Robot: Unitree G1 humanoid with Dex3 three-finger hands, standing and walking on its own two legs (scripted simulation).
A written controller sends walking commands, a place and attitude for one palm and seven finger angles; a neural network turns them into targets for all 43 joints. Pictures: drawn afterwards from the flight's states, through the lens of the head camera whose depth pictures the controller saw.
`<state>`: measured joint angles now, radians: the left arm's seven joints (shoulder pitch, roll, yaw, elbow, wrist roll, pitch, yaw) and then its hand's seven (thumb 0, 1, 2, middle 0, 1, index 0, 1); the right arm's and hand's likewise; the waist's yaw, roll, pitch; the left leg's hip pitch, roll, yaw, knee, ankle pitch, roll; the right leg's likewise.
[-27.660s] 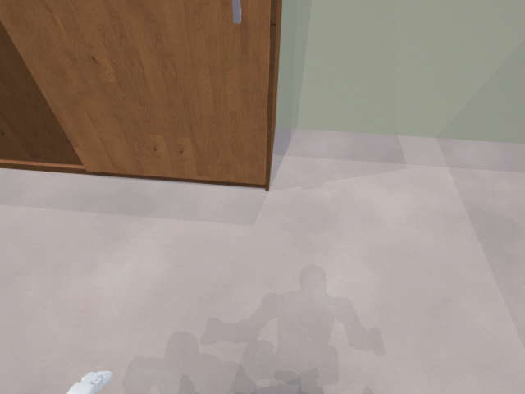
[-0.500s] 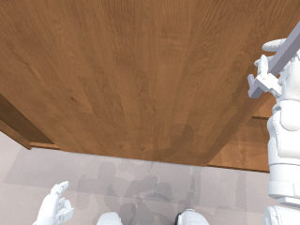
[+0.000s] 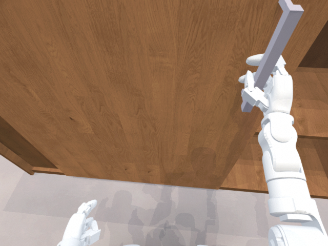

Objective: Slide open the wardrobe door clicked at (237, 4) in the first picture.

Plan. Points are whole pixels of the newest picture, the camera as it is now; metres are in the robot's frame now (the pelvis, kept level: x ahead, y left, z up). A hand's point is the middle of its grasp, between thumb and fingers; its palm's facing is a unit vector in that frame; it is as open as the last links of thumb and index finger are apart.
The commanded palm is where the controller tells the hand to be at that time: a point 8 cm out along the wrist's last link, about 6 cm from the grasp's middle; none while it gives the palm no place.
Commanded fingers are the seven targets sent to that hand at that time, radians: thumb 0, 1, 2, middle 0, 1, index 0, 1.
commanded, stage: stop walking and hold the door there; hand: right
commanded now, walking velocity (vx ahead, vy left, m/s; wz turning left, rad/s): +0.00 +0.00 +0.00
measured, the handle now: (262, 63) +0.45 -0.19 +0.20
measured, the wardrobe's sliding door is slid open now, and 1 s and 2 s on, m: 0.67 0.66 0.66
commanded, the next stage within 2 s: loosen the grip on the handle in 0.22 s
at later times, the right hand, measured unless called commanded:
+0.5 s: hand (250, 88) +0.41 -0.16 +0.17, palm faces +0.19 +0.98 -0.07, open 7.5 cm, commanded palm +0.37 -0.20 +0.16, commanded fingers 0.00 0.31 -0.32 0.45 1.40 0.45 1.40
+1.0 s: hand (246, 90) +0.41 -0.16 +0.17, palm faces +0.19 +0.98 -0.09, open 14.6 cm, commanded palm +0.37 -0.20 +0.17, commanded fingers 0.00 0.55 -0.20 0.25 1.15 0.25 1.15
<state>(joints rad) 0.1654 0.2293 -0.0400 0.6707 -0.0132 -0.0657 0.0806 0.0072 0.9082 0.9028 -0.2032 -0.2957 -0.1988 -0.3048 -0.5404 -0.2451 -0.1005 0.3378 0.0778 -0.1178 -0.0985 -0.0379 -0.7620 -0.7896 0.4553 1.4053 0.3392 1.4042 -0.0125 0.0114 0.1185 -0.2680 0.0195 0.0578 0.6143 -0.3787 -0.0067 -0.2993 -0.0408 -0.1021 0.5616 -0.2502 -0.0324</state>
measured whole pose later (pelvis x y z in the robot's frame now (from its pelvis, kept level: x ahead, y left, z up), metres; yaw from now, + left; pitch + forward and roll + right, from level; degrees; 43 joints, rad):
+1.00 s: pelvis -0.02 +0.03 -0.01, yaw +6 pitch +3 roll +1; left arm 0.33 0.26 -0.01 0.71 -0.04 -0.16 0.07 0.01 0.91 0.90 -0.20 -0.30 -0.20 -0.30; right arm -0.53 -0.37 -0.28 0.58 0.10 -0.18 -0.03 -0.01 0.54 -0.20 0.30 1.20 0.25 1.18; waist 0.02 -0.01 -0.04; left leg -0.36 -0.05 -0.01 0.59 -0.28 0.03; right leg -0.42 -0.02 0.02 0.60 -0.24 0.00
